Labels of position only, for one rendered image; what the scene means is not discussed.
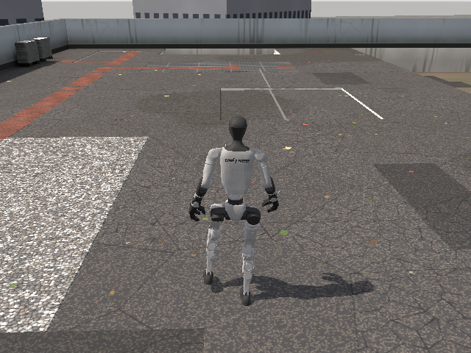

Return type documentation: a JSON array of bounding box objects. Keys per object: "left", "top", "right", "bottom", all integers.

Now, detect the right robot upper arm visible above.
[{"left": 252, "top": 149, "right": 272, "bottom": 188}]

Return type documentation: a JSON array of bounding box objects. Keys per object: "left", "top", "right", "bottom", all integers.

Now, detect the robot left hand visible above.
[{"left": 188, "top": 203, "right": 205, "bottom": 221}]

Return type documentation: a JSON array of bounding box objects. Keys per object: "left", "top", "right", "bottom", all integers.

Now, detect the left robot upper arm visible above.
[{"left": 200, "top": 148, "right": 222, "bottom": 189}]

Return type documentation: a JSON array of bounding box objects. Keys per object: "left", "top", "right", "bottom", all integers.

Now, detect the right robot forearm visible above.
[{"left": 265, "top": 177, "right": 277, "bottom": 202}]

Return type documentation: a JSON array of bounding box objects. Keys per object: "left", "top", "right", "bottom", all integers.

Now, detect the robot right hand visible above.
[{"left": 262, "top": 199, "right": 279, "bottom": 213}]

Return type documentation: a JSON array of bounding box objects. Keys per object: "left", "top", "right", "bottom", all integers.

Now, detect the left robot forearm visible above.
[{"left": 191, "top": 177, "right": 208, "bottom": 207}]

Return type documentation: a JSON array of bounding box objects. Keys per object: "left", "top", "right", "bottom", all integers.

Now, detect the robot right foot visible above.
[{"left": 240, "top": 286, "right": 251, "bottom": 306}]

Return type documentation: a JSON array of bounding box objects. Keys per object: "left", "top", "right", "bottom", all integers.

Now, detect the robot torso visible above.
[{"left": 219, "top": 144, "right": 254, "bottom": 221}]

